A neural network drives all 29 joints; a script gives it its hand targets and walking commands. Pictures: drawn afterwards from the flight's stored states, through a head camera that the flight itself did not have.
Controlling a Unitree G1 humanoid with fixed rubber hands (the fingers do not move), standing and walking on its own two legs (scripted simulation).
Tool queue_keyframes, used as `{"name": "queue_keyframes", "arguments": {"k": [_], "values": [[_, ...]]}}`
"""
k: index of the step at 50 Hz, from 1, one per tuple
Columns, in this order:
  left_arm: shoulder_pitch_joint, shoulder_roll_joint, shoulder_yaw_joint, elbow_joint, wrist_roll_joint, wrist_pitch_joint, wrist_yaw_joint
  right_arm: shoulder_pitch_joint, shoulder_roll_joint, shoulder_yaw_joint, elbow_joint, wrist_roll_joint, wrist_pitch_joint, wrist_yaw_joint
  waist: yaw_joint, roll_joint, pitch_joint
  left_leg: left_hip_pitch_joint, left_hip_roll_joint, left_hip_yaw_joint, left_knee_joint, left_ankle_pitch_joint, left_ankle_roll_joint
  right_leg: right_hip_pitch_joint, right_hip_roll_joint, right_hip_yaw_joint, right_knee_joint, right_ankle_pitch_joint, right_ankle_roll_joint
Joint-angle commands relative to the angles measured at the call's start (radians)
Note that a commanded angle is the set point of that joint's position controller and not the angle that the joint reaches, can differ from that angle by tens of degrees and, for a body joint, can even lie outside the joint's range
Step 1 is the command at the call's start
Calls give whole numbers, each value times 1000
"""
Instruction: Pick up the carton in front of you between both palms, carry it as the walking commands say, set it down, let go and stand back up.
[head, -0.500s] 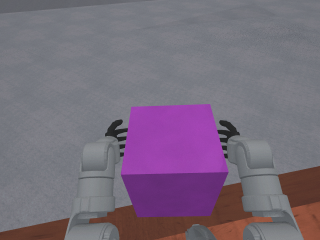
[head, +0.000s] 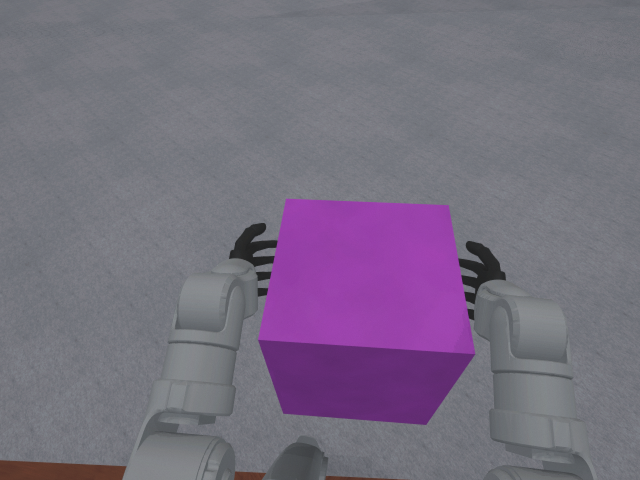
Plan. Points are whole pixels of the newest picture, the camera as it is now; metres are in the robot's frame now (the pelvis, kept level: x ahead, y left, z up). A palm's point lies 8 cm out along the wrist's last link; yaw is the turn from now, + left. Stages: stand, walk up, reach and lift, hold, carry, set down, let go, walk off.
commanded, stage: carry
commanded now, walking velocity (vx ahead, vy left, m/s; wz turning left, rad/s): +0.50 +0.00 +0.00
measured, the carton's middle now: (359, 317) +0.35 +0.04 +0.00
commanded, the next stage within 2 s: none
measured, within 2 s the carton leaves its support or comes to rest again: neither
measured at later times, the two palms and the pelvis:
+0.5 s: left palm (331, 164) +0.78 +0.15 -0.09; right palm (467, 173) +0.78 -0.15 -0.09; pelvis +0.44 +0.01 -0.20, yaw +1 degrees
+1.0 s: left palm (337, 97) +1.15 +0.19 -0.13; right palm (439, 105) +1.14 -0.11 -0.13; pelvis +0.79 +0.04 -0.22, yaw -1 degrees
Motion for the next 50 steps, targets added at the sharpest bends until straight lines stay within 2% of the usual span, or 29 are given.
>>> {"name": "queue_keyframes", "arguments": {"k": [1, 3, 4, 5, 6, 7, 8, 10, 11, 13, 14, 15, 19, 22, 24, 25, 26, 27, 28, 29, 30, 34, 39, 44, 45, 46, 47, 48, 50], "values": [[-641, -1167, -636, -185, -450, -14, -311, -770, 978, 678, -186, 353, -73, 170, -69, -203, -435, 472, -72, 169, -68, 350, 28, -16, -156, 115, -64, 654, -46], [-580, -1136, -631, -177, -423, -6, -303, -733, 938, 699, -188, 365, -59, 168, -235, -161, -493, 675, -84, 202, -181, 192, 54, -2, -165, 23, 248, 954, 9], [-574, -1106, -620, -168, -402, 3, -298, -684, 915, 700, -162, 369, -52, 172, -332, 33, -458, 791, -52, 189, -289, 167, 93, -113, -123, -32, 575, 866, 53], [-539, -1077, -597, -146, -362, 9, -289, -660, 896, 694, -125, 384, -38, 184, -295, 133, -365, 874, 80, 40, -207, 342, 105, -364, -18, -46, 809, 85, 53], [-499, -1004, -550, -108, -316, 30, -275, -661, 890, 704, -77, 405, -28, 190, -186, 143, -479, 1097, 215, -225, -27, 506, 182, -571, -38, 90, 796, 32, 61], [-452, -968, -500, -116, -270, 43, -266, -678, 908, 718, -67, 429, -35, 196, -226, 156, -602, 1071, 335, -588, -171, -235, 333, -636, -64, 152, 724, 139, 56], [-540, -941, -493, -149, -253, 47, -262, -736, 976, 752, -81, 485, -37, 206, -240, -20, -441, 916, 268, -556, -136, -163, 276, -648, -131, 174, 521, 270, 62], [-529, -959, -459, -112, -223, 42, -264, -825, 1050, 770, -85, 544, -37, 221, -221, -111, -374, 747, 240, -471, -71, 47, 276, -625, -148, 138, 316, 301, 89], [-508, -975, -450, -105, -211, 34, -266, -867, 1079, 787, -95, 567, -48, 228, -233, -112, -396, 672, 247, -532, -130, -88, 311, -553, -148, 152, 159, 316, 102], [-566, -1021, -461, -147, -216, 16, -271, -906, 1137, 792, -107, 600, -69, 238, -233, 23, -443, 660, 243, -483, -89, 63, 264, -485, -150, 102, 207, 526, 92], [-573, -1028, -472, -163, -220, 8, -269, -907, 1159, 796, -112, 605, -77, 241, -223, 28, -447, 679, 217, -432, -63, 51, 239, -519, -154, 98, 176, 544, 77], [-601, -1031, -490, -191, -223, 0, -267, -912, 1176, 800, -120, 611, -83, 243, -273, -59, -420, 702, 101, -340, 31, -144, 197, -576, -161, 101, -31, 749, 61], [-599, -1018, -538, -255, -222, -10, -247, -839, 1160, 785, -126, 604, -98, 242, -299, 57, -380, 474, -19, -106, 77, -359, 164, -148, -71, -50, -485, 1119, 73], [-579, -977, -567, -285, -228, 3, -236, -760, 1114, 769, -101, 571, -91, 234, -244, 82, -369, 517, 2, -43, 246, -338, 118, 22, -110, -47, -689, 1257, 44], [-535, -938, -569, -262, -237, 18, -242, -677, 1081, 757, -51, 534, -82, 227, -133, -9, -432, 467, -16, 34, 512, -212, 83, 322, -116, -85, -768, 1123, 40], [-520, -916, -561, -233, -228, 28, -251, -680, 1052, 746, -37, 510, -79, 224, -130, -118, -414, 257, -74, 58, 764, -689, 56, 489, -241, 41, -675, 1282, 12], [-506, -880, -548, -178, -228, 35, -255, -694, 1038, 727, -3, 500, -53, 218, -118, -273, -548, -101, -84, -9, 993, -978, -3, 899, -476, 321, -309, 1709, -138], [-449, -886, -526, -125, -244, 41, -257, -645, 1007, 694, 16, 479, -36, 208, -39, -288, -671, -277, -68, -12, 1070, -955, -21, 996, -565, 536, -370, 1371, -267], [-441, -936, -540, -132, -270, 34, -263, -677, 998, 686, -21, 465, -32, 201, -8, -172, -693, -380, -14, -81, 928, -762, 6, 973, -513, 622, -457, 937, -269], [-521, -997, -571, -174, -305, 30, -271, -714, 1024, 687, -42, 454, -38, 199, -28, -39, -628, -304, 0, -49, 854, -692, 4, 795, -476, 612, -506, 886, -232], [-613, -1054, -620, -226, -349, 21, -277, -743, 1036, 681, -74, 445, -46, 197, -38, -30, -573, -270, 11, -25, 778, -670, -6, 651, -475, 589, -512, 1017, -237], [-739, -1168, -683, -320, -461, -7, -292, -734, 1043, 661, -146, 381, -80, 171, -90, -105, -527, -196, 40, 21, 554, -639, -22, 445, -385, 431, -558, 966, -193], [-633, -1157, -709, -318, -447, -27, -309, -675, 1022, 721, -212, 353, -112, 158, -71, -162, -516, -39, 2, 110, 98, -358, 9, 456, -286, 206, -549, 1251, -105], [-541, -1082, -714, -322, -391, -32, -298, -614, 990, 783, -228, 378, -110, 176, -159, -139, -543, 558, -72, 266, -398, -19, 27, 381, -244, -11, -382, 1423, 38], [-547, -1049, -708, -330, -374, -28, -294, -610, 981, 788, -234, 391, -103, 183, -177, -116, -572, 754, 28, 155, -376, 32, 45, 244, -236, -21, -259, 1216, 66], [-532, -1035, -701, -319, -363, -14, -292, -610, 956, 779, -224, 390, -93, 187, -168, 75, -676, 1035, 304, -170, -236, 481, 133, 16, -176, -22, -74, 596, 110], [-472, -1023, -681, -287, -354, 6, -288, -564, 927, 771, -182, 392, -82, 188, -185, 268, -770, 1239, 428, -487, -318, 338, 302, -249, -35, 21, 213, 213, 137], [-463, -1015, -670, -291, -344, 15, -283, -528, 950, 777, -180, 414, -69, 194, -182, 186, -750, 1239, 392, -450, -351, 142, 276, -324, -87, 74, 242, 234, 113], [-465, -1037, -649, -297, -321, 30, -281, -591, 1000, 788, -231, 443, -49, 210, -175, 33, -605, 1101, 324, -292, -390, 158, 181, -371, -150, 53, 103, 320, 107]]}}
